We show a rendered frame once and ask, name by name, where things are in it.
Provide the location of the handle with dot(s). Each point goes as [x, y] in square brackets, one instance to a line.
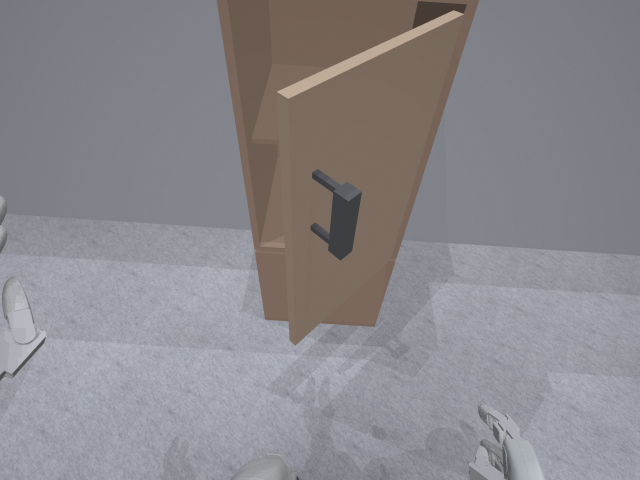
[344, 215]

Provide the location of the left robot shin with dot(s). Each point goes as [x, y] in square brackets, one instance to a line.
[277, 456]

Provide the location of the cupboard door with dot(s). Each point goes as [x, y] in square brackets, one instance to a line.
[364, 121]

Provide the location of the left robot hand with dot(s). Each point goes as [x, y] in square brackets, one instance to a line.
[21, 343]

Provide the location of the right robot hand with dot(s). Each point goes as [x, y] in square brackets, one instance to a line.
[517, 460]

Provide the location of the robot left thigh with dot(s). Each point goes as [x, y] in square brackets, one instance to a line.
[265, 469]

